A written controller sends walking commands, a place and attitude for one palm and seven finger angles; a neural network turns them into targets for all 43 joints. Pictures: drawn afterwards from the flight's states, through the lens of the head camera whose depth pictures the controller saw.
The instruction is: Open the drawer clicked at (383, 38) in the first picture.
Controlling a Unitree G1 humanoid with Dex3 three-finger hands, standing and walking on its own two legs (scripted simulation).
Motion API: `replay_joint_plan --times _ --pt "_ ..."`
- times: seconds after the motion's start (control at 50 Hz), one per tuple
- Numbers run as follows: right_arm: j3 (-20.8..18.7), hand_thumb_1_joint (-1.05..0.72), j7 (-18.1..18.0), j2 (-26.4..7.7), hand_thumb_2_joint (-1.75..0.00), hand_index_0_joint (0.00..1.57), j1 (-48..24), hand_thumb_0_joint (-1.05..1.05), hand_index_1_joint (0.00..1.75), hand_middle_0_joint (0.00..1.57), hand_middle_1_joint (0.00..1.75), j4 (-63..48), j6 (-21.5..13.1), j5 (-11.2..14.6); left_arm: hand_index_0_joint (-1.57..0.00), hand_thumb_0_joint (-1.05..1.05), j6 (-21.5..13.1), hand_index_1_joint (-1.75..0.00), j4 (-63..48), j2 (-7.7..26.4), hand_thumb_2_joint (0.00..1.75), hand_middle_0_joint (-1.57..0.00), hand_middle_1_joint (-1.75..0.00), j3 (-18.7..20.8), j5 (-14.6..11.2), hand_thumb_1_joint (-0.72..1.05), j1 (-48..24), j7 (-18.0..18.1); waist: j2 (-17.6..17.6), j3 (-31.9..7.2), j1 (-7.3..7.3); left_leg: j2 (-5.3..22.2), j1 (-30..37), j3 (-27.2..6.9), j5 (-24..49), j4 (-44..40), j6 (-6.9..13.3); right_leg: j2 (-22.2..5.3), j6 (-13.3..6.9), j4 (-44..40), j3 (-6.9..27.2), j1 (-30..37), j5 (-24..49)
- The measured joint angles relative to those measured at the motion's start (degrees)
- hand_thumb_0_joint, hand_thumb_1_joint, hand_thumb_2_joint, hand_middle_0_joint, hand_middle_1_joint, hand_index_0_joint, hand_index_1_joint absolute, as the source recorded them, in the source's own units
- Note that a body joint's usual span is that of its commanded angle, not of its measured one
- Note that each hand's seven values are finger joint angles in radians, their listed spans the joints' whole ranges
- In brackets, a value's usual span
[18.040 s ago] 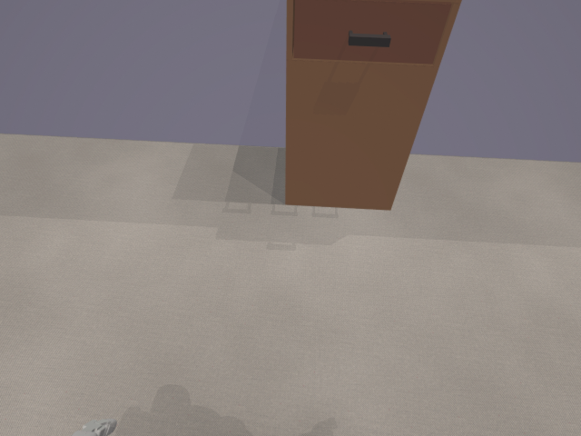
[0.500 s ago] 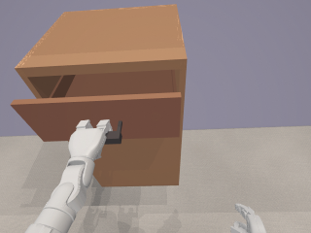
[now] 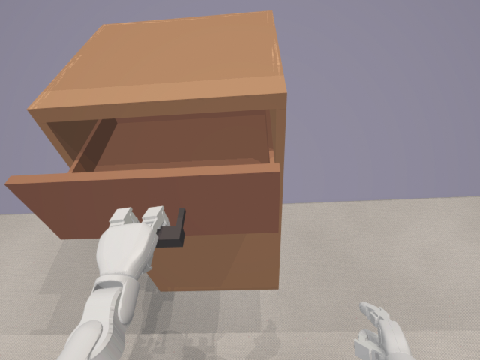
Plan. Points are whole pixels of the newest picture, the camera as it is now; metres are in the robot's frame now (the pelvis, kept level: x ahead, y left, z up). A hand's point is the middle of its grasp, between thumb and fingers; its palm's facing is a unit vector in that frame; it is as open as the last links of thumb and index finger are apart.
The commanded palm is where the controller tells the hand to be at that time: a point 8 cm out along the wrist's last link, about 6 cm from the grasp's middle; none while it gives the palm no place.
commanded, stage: pull the drawer open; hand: left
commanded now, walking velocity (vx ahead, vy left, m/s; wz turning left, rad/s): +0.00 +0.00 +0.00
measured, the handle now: (150, 226) +0.33 +0.20 +0.05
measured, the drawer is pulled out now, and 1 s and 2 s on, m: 0.17 0.29 0.29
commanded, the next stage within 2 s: open the thumb to release the handle in 1.24 s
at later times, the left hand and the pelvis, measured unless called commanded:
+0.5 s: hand (135, 295) +0.21 +0.19 +0.03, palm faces +0.02 -0.13 -0.99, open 6.0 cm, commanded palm +0.17 +0.20 +0.09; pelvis +0.00 +0.00 +0.00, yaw +0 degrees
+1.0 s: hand (124, 338) +0.15 +0.19 +0.03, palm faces +0.03 -0.14 -0.99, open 6.1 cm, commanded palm +0.10 +0.20 +0.09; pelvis -0.01 -0.01 -0.01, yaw +0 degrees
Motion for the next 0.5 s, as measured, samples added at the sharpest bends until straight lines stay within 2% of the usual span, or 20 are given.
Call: replay_joint_plan --times 0.2,0.34,0.5 --pt "0.3 -0.91 1.5 0.1 -0.90 0.20 -1.0 0.01 0.30 0.19 0.30 -1.6 -0.1 -0.9 -0.42 0.06 -0.4 -1.35 -8.9 -0.1 0.80 -0.28 -1.36 -0.8 0.9 0.64 9.2 0.6 0.2 0.2 1.13 0.0 0.0 -0.3 -1.0 1.5 0.0 -0.1 0.0 1.1 -0.3 0.3 -0.9" --pt "0.8 -0.91 1.5 0.4 -0.90 0.20 -1.7 0.01 0.30 0.19 0.30 -1.5 -0.1 -1.2 -0.42 0.06 -1.0 -1.35 -11.4 0.3 0.81 -0.29 -1.36 -1.3 1.3 0.64 12.1 1.4 0.3 0.6 1.90 -0.1 -0.3 -0.7 -1.4 2.5 -0.1 -0.1 -0.2 2.1 -0.7 0.2 -1.4" --pt "1.5 -0.91 1.9 1.2 -0.90 0.20 -1.9 0.01 0.30 0.20 0.30 -1.8 -0.2 -1.3 -0.42 0.06 -1.5 -1.35 -13.4 0.6 0.79 -0.29 -1.35 -0.1 0.8 0.64 15.1 1.1 0.1 0.4 1.72 0.3 0.0 -0.3 -1.3 2.5 -0.4 0.2 -0.4 2.4 -0.3 0.1 -1.3"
